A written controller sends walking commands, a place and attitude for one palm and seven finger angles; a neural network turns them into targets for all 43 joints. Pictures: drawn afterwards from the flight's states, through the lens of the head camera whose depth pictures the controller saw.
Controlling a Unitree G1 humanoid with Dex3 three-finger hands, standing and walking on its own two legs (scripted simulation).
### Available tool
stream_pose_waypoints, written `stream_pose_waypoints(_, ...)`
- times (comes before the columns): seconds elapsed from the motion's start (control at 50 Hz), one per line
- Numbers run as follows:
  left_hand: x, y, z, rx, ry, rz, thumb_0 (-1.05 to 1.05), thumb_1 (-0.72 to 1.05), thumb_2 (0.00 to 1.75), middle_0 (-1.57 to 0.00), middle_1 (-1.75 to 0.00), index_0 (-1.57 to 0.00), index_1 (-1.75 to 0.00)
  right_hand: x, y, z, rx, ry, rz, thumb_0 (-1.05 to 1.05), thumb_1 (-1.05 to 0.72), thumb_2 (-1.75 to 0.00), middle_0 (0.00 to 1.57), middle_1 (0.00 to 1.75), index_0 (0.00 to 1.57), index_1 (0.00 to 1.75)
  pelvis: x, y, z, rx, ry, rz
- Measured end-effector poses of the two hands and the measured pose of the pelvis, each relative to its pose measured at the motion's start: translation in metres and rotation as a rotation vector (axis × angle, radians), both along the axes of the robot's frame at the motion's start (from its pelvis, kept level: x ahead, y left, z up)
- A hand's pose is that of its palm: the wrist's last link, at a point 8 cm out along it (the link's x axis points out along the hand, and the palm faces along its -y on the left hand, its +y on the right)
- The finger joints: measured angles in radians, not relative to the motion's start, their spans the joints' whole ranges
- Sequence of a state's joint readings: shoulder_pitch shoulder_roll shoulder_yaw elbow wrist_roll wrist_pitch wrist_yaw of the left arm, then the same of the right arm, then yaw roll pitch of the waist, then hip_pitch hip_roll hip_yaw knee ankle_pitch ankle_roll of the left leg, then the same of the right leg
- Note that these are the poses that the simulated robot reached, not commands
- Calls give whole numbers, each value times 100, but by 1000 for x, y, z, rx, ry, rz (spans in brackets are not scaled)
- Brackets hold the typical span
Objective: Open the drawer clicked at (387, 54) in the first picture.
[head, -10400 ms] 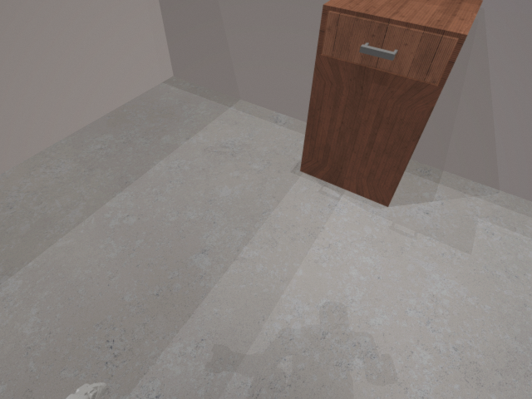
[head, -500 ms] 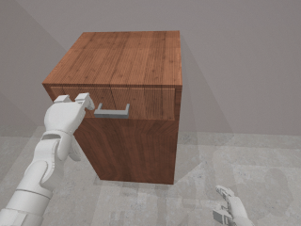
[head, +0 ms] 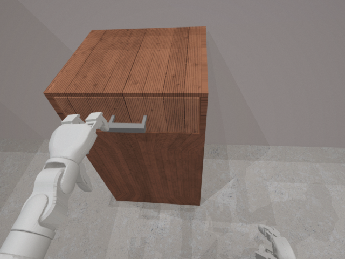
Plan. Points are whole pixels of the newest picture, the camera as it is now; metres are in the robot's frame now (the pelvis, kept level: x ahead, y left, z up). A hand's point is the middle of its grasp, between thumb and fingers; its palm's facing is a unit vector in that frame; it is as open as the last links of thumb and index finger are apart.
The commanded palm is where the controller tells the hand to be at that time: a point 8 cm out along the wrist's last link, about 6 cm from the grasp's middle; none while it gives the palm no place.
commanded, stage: move the hooked fingers above the handle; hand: left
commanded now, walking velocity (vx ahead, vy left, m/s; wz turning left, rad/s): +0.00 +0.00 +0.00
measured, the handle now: (127, 122) +0.50 +0.22 -0.02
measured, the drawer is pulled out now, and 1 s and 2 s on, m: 0.00 0.00 0.00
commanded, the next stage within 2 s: none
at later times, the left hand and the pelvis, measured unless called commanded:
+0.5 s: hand (108, 144) +0.35 +0.21 +0.07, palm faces -0.03 -0.07 -1.00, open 13.9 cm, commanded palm +0.34 +0.23 +0.13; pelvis +0.01 -0.03 -0.01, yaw +0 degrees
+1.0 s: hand (117, 130) +0.41 +0.21 +0.05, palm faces +0.00 -0.06 -1.00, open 13.9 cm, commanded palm +0.39 +0.23 +0.11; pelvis +0.02 -0.01 -0.01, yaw -1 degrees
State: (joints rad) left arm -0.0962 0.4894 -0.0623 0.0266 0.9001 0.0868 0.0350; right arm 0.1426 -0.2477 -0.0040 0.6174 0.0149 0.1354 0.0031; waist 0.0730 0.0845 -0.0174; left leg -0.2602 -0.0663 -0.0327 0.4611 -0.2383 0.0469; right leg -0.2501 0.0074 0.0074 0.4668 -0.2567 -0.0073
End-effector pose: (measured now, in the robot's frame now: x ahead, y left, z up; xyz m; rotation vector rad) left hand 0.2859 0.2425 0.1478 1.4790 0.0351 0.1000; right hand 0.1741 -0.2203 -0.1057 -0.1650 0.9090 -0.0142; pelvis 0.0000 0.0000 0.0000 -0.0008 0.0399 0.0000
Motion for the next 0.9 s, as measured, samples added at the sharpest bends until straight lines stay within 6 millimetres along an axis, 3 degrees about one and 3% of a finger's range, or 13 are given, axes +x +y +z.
stream_pose_waypoints(0.12, 6, -17, -10, 13, 32, -68, 0, -50, 30, -31, -120, -32, -120, 10, -9, 8, -19, -48, -1, 1, -91, -90, 20, 30, 20, 30, -1, -11, -1, 4, -8, -2)
stream_pose_waypoints(0.32, 27, 1, -7, 42, 25, 23, 0, -49, 30, -31, -120, -32, -120, 1, -35, 2, -56, -10, -34, 1, -91, -90, 20, 30, 20, 30, 0, -25, -3, 5, 22, 6)
stream_pose_waypoints(0.48, 45, -26, -24, 24, 79, -82, 0, -49, 30, -31, -120, -32, -120, -18, -50, -11, -78, 56, -79, 1, -91, -90, 20, 30, 20, 30, 5, -26, -7, 8, 51, 0)
stream_pose_waypoints(0.56, 55, -30, -25, 27, 42, -108, 0, -49, 30, -32, -120, -32, -120, -27, -53, -14, -80, 82, -112, 1, -91, -90, 20, 30, 20, 30, 7, -26, -8, 10, 67, -9)
stream_pose_waypoints(0.74, 80, -10, -27, 60, 35, 15, 0, -49, 30, -31, -120, -32, -120, -38, -50, -24, -63, 135, -136, 1, -91, -90, 20, 30, 20, 30, 12, -22, -11, 9, 100, -9)
stream_pose_waypoints(0.9, 96, -25, -42, 29, 93, -72, 0, -49, 30, -31, -120, -32, -120, -37, -48, -22, -83, 139, -152, 1, -91, -90, 20, 30, 20, 30, 18, -16, -12, 5, 113, -12)
